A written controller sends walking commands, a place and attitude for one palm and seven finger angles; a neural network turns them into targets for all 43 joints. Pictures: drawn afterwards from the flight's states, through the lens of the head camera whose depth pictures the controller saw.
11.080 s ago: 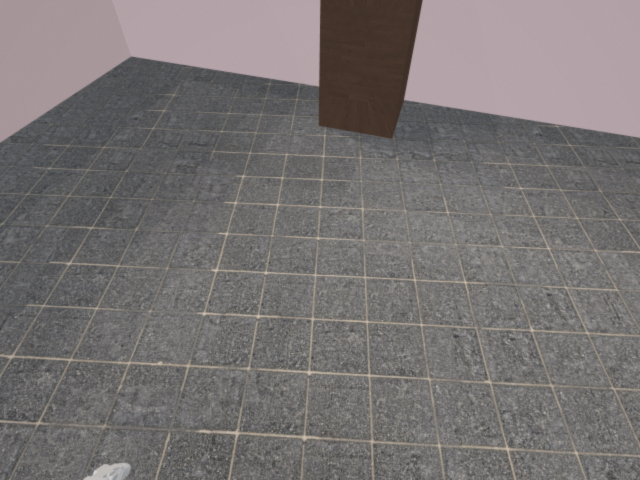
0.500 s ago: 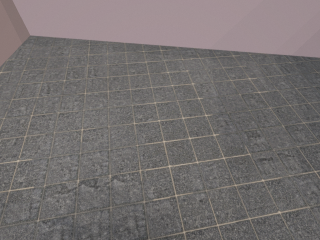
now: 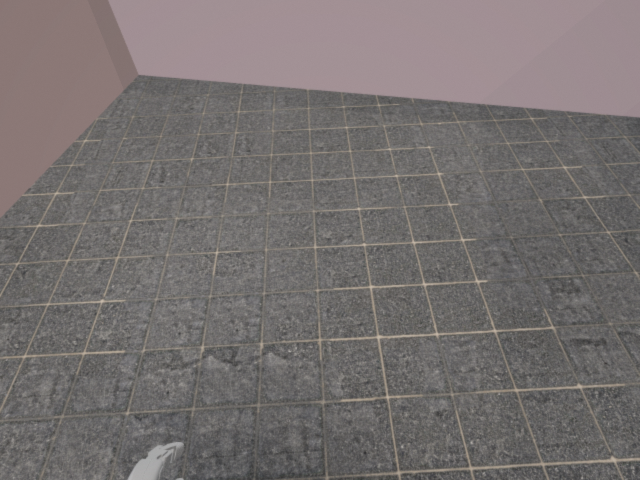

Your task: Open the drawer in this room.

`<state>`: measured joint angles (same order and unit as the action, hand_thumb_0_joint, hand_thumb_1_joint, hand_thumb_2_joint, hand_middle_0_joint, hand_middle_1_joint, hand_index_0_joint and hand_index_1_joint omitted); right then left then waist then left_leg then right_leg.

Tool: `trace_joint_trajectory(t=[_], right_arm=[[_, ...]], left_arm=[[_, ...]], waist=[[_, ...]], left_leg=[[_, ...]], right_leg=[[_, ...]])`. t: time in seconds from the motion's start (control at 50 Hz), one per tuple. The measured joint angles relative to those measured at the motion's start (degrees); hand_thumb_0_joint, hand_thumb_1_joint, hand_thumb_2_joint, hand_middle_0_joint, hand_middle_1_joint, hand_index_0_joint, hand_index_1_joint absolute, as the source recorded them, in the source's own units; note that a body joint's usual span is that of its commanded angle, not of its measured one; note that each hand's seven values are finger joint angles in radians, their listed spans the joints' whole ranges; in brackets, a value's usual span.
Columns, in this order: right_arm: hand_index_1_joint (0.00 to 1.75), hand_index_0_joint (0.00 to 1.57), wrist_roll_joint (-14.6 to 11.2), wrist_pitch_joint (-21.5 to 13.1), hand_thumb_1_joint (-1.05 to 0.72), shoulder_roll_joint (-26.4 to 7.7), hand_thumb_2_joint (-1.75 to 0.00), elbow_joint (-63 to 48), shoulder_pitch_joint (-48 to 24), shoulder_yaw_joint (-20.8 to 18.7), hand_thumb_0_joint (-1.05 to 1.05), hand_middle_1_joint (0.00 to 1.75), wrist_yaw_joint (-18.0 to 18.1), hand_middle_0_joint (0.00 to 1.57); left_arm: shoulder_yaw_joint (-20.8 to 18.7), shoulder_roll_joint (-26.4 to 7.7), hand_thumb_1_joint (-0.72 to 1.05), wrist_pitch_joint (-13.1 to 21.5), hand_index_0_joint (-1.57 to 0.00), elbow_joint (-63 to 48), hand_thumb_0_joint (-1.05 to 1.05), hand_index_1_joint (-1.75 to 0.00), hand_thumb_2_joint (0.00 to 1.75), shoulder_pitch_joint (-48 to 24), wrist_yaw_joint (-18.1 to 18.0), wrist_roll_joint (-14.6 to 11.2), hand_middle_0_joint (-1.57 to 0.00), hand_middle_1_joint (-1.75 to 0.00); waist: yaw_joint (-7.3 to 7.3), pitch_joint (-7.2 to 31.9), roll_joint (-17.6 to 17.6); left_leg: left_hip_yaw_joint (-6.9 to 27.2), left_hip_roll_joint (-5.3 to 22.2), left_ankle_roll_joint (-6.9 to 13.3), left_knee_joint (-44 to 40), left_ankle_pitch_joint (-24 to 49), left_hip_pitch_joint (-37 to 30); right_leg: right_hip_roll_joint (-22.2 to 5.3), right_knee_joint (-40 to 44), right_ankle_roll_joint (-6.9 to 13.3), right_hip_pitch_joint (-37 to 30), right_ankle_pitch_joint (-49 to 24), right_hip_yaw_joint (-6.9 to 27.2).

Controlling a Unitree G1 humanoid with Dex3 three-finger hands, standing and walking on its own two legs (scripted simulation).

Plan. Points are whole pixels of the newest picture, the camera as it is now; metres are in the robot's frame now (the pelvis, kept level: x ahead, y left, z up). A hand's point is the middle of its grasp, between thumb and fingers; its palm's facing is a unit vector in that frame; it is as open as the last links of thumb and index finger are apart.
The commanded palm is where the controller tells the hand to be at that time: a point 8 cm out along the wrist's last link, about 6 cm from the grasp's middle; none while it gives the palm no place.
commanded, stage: turn or walk to find it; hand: left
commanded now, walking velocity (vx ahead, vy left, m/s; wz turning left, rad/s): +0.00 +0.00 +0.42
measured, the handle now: out of the picture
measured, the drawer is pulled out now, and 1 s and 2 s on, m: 0.00 0.00 0.00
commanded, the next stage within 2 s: none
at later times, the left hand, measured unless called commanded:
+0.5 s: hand out of the picture -0.06 +0.24 -0.19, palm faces +0.29 -0.93 -0.24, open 7.4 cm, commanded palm none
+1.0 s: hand out of the picture +0.02 +0.23 -0.14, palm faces +0.42 -0.86 -0.27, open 7.4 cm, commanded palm none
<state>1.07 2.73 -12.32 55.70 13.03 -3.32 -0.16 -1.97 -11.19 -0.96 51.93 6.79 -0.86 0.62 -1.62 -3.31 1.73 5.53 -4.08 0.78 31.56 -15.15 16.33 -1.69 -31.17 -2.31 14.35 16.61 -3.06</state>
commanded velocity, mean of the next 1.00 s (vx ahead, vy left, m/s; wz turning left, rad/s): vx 0.00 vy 0.00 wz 0.42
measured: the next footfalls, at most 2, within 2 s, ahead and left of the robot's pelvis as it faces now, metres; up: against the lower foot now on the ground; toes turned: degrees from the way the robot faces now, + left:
left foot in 0.44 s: -0.02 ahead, +0.14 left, +0.00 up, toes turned +18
right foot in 0.96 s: +0.06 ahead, -0.08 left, +0.00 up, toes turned +23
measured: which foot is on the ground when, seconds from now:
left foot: down 0.00-0.00, up 0.02-0.42, down 0.44-0.98, up 1.00-1.00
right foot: down 0.00-0.44, up 0.46-0.94, down 0.96-1.00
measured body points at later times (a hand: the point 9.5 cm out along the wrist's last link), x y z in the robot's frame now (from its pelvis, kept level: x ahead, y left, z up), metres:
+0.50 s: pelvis -0.02 +0.03 -0.01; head +0.02 +0.07 +0.44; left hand -0.07 +0.29 -0.17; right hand +0.14 -0.19 -0.14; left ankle -0.05 +0.13 -0.73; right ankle -0.01 -0.11 -0.71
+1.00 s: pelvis -0.02 +0.00 +0.00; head +0.02 -0.02 +0.45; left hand -0.01 +0.27 -0.12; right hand +0.11 -0.21 -0.17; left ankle -0.06 +0.12 -0.73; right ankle +0.03 -0.09 -0.73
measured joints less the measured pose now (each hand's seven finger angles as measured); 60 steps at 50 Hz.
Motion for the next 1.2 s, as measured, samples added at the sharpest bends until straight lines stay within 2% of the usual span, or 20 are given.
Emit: trace_joint_trajectory(t=[0.02, 0.06, 0.12, 0.2, 0.3, 0.38, 0.44, 0.48, 0.52, 0.58, 0.66, 0.82, 0.9, 0.96, 0.98, 1.0, 1.04, 1.08, 1.12, 1.2], right_arm=[[0.30, 0.20, -0.2, 0.2, -0.90, -0.4, -0.90, 0.2, 0.2, -0.3, 0.01, 0.30, 0.0, 0.20], [0.30, 0.20, 0.0, 1.1, -0.91, -0.9, -0.90, 0.5, 0.6, -0.8, 0.01, 0.30, 0.0, 0.20], [0.30, 0.20, 0.2, 1.9, -0.91, -1.6, -0.90, 1.0, 0.8, -1.4, 0.01, 0.30, -0.5, 0.20], [0.30, 0.20, 0.3, 2.2, -0.91, -2.1, -0.90, 1.4, 1.0, -1.6, 0.01, 0.30, -0.9, 0.20], [0.30, 0.20, 0.1, 2.5, -0.91, -2.0, -0.90, 1.9, -0.3, -1.1, 0.01, 0.30, -0.9, 0.19], [0.30, 0.20, -0.4, 1.9, -0.91, -1.6, -0.90, 1.5, -2.6, -0.4, 0.01, 0.30, -0.8, 0.19], [0.30, 0.20, -0.5, 0.6, -0.91, -1.5, -0.90, 0.2, -4.0, 0.2, 0.01, 0.30, -0.9, 0.19], [0.30, 0.20, -0.2, -0.4, -0.91, -0.7, -0.90, -0.4, -5.1, 0.4, 0.01, 0.30, -0.9, 0.19], [0.30, 0.20, -0.1, -1.1, -0.91, -0.1, -0.90, -1.1, -5.7, 0.8, 0.01, 0.30, -0.5, 0.19], [0.30, 0.20, 0.0, -1.5, -0.91, 0.5, -0.90, -1.5, -5.7, 1.3, 0.01, 0.30, 0.2, 0.20], [0.30, 0.20, -0.2, -1.9, -0.91, 1.2, -0.90, -1.7, -5.0, 1.8, 0.01, 0.30, 0.4, 0.20], [0.30, 0.20, 0.2, -1.4, -0.90, 1.8, -0.90, -1.3, -1.7, 1.4, 0.01, 0.30, 0.2, 0.20], [0.30, 0.20, 0.5, -0.5, -0.90, 1.3, -0.90, -0.6, -0.2, 0.8, 0.01, 0.30, 0.1, 0.20], [0.30, 0.20, 0.2, -0.1, -0.90, 0.6, -0.90, -0.2, 1.2, 0.2, 0.01, 0.30, 0.0, 0.20], [0.30, 0.20, 0.0, 0.1, -0.90, 0.1, -0.90, 0.0, 1.5, -0.1, 0.01, 0.30, 0.0, 0.20], [0.30, 0.20, -0.1, 0.3, -0.90, -0.4, -0.90, 0.2, 1.7, -0.5, 0.01, 0.30, 0.0, 0.20], [0.30, 0.20, 0.1, 1.3, -0.91, -1.0, -0.90, 0.7, 2.2, -1.0, 0.01, 0.30, 0.0, 0.20], [0.30, 0.20, 0.3, 1.9, -0.91, -1.5, -0.90, 1.1, 2.3, -1.4, 0.01, 0.30, -0.4, 0.20], [0.30, 0.20, 0.4, 2.0, -0.91, -2.0, -0.90, 1.4, 2.4, -1.6, 0.01, 0.30, -0.6, 0.20], [0.30, 0.20, 0.4, 2.2, -0.91, -2.4, -0.90, 1.9, 2.4, -1.7, 0.01, 0.30, -0.8, 0.19]], left_arm=[[0.2, 0.6, 0.91, 0.4, -0.20, 0.0, 0.00, -0.29, 0.90, 0.0, -0.1, 0.3, -0.20, -0.30], [0.5, 1.3, 0.91, 0.9, -0.20, -0.2, 0.00, -0.30, 0.89, 0.6, -0.2, 0.4, -0.20, -0.30], [0.6, 1.9, 0.91, 0.7, -0.20, 0.0, 0.00, -0.30, 0.89, 2.1, -0.3, 0.4, -0.20, -0.30], [0.6, 2.2, 0.91, 0.5, -0.20, 0.9, 0.00, -0.30, 0.89, 3.7, -0.3, 0.6, -0.20, -0.30], [0.4, 1.6, 0.90, 0.6, -0.20, 1.9, 0.00, -0.30, 0.89, 5.5, -0.1, 1.0, -0.20, -0.30], [-0.1, 0.3, 0.90, 0.4, -0.20, 2.9, 0.00, -0.30, 0.89, 6.8, 0.1, 1.3, -0.20, -0.30], [-0.8, -1.2, 0.90, -0.1, -0.20, 3.7, 0.00, -0.30, 0.89, 8.0, 0.1, 1.0, -0.20, -0.30], [-1.4, -2.7, 0.90, -1.2, -0.20, 4.3, 0.00, -0.30, 0.89, 8.1, 0.0, 0.6, -0.20, -0.30], [-1.6, -3.5, 0.91, -2.6, -0.20, 5.1, 0.01, -0.30, 0.89, 7.9, -0.4, 0.5, -0.20, -0.30], [-1.8, -4.0, 0.91, -3.0, -0.20, 5.7, 0.01, -0.29, 0.90, 6.8, 0.0, 0.4, -0.20, -0.30], [-1.8, -4.0, 0.91, -2.3, -0.20, 4.7, 0.01, -0.29, 0.90, 5.1, 0.3, 0.4, -0.19, -0.30], [-1.2, -2.5, 0.91, -2.1, -0.20, 2.2, 0.01, -0.29, 0.90, 1.1, 0.1, 0.2, -0.19, -0.30], [-0.7, -1.1, 0.91, -1.6, -0.20, 0.7, 0.01, -0.29, 0.90, -0.4, 0.1, -0.1, -0.19, -0.30], [-0.1, -0.4, 0.91, -0.5, -0.20, -0.5, 0.00, -0.29, 0.90, -0.6, 0.1, -0.2, -0.20, -0.30], [0.0, 0.2, 0.91, 0.1, -0.20, -0.5, 0.00, -0.29, 0.90, -0.6, 0.0, 0.0, -0.20, -0.30], [0.3, 0.8, 0.91, 0.4, -0.20, -0.6, 0.00, -0.29, 0.90, -0.4, -0.1, 0.2, -0.20, -0.30], [0.6, 1.6, 0.91, 0.7, -0.20, -0.9, 0.00, -0.30, 0.89, 0.6, -0.1, 0.3, -0.20, -0.30], [0.7, 2.1, 0.91, 0.5, -0.20, -0.7, 0.00, -0.30, 0.89, 1.9, -0.2, 0.3, -0.20, -0.30], [0.7, 2.5, 0.91, 0.5, -0.20, -0.1, 0.00, -0.30, 0.89, 3.0, -0.2, 0.2, -0.20, -0.30], [0.7, 2.7, 0.90, 0.8, -0.20, 1.1, 0.00, -0.30, 0.89, 5.1, -0.3, 0.4, -0.20, -0.30]], waist=[[-0.15, -0.3, 1.0], [-0.33, -0.3, 1.2], [-0.32, -0.4, 1.3], [-0.43, -0.7, 0.9], [0.83, -1.4, -0.6], [2.27, -2.1, -2.0], [2.71, -1.9, -2.7], [3.38, -2.3, -4.6], [3.61, -2.1, -4.7], [3.51, -1.7, -4.1], [3.37, -1.2, -3.7], [1.35, -0.3, -2.6], [-0.02, -0.3, -1.3], [-0.45, 0.2, -0.6], [-0.45, 0.1, 0.5], [-0.70, -0.2, 1.6], [-0.76, 0.0, 1.8], [-0.63, 0.1, 1.7], [-0.67, 0.0, 1.8], [-0.22, -0.1, 1.0]], left_leg=[[0.4, 0.2, -0.5, 3.3, -3.5, 1.3], [-0.6, -0.2, -1.5, 14.5, -10.7, 5.1], [-2.3, 1.0, -2.6, 29.7, -10.0, 9.8], [-3.4, 3.9, -4.2, 34.9, -7.1, 11.2], [-4.9, 5.9, -4.9, 26.2, -9.7, 7.7], [-7.1, 6.0, -4.4, 15.6, -11.2, 3.5], [-9.1, 5.6, -3.5, 3.1, -4.1, -1.4], [-9.6, 4.4, -0.8, 3.3, -3.3, -1.3], [-9.3, 4.3, 1.1, 3.6, -4.5, -1.4], [-7.9, 4.1, 1.6, -0.1, -2.7, -3.0], [-6.3, 3.1, 2.1, -4.9, 0.4, -4.9], [-2.6, 1.1, 1.8, -6.6, 2.4, -4.7], [-0.6, 0.6, 0.8, -4.8, 2.2, -3.0], [0.8, -0.2, -0.5, -1.8, 1.2, -0.6], [1.4, 0.1, -0.8, 0.4, 0.3, 0.5], [1.5, 0.2, -1.2, 4.6, -4.1, 2.1], [0.3, -0.3, -1.7, 16.1, -10.6, 6.0], [-1.2, 0.4, -2.2, 26.6, -10.1, 9.2], [-2.1, 1.8, -3.0, 33.0, -7.5, 11.0], [-2.5, 4.3, -4.6, 36.0, -5.5, 11.2]], right_leg=[[0.3, -0.2, 1.7, -0.1, -0.1, -0.8], [-0.4, -0.8, 3.5, -0.5, 0.8, -2.2], [-1.4, 0.9, 3.9, -2.0, 0.5, -3.7], [-2.6, 2.3, 3.7, -3.2, 0.0, -6.0], [-4.6, 2.0, 3.0, -3.1, 0.3, -8.2], [-6.1, 0.1, 1.8, -2.1, 1.1, -9.8], [-7.3, -3.6, 0.3, -0.6, 2.9, -11.3], [-8.3, -10.5, -0.6, 2.3, 8.1, -8.5], [-6.6, -19.5, -1.2, 5.7, 13.5, -4.4], [-4.8, -29.1, -1.9, 9.7, 10.9, -1.2], [-4.2, -32.2, -2.9, 11.8, 6.7, 0.6], [-2.8, -24.5, -3.4, 9.9, 7.7, 1.9], [-1.1, -14.8, -2.5, 6.3, 8.2, 1.8], [-0.2, -2.4, -1.7, 1.2, 1.7, 1.1], [0.5, -0.9, 0.3, 0.6, 0.2, 0.3], [0.7, -1.3, 2.1, 0.5, 0.3, -0.7], [-0.1, -1.6, 4.1, 0.2, 1.0, -2.1], [-0.7, 0.0, 4.7, -1.0, 0.6, -3.2], [-1.1, 1.6, 4.7, -2.1, -0.3, -4.4], [-2.1, 3.2, 4.9, -3.1, -1.0, -6.6]])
